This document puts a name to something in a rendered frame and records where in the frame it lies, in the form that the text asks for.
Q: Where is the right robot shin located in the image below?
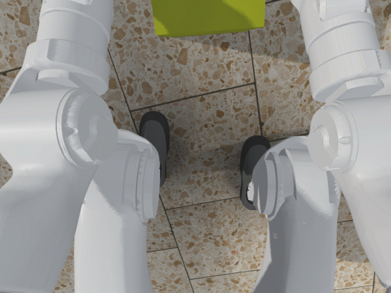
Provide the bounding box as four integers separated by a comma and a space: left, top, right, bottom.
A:
247, 136, 341, 210

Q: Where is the right robot upper arm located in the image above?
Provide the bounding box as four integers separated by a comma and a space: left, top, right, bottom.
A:
307, 95, 391, 293

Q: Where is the robot right foot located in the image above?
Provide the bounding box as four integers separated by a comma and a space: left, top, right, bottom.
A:
239, 136, 271, 210

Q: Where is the left robot upper arm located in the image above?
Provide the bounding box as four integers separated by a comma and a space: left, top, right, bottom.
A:
0, 87, 118, 293

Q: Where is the right robot forearm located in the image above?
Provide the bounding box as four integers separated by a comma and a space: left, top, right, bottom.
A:
291, 0, 391, 104

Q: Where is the left robot forearm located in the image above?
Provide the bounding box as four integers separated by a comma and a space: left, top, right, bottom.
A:
4, 0, 114, 99

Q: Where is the carton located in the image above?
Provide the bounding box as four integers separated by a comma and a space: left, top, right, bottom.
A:
152, 0, 265, 37

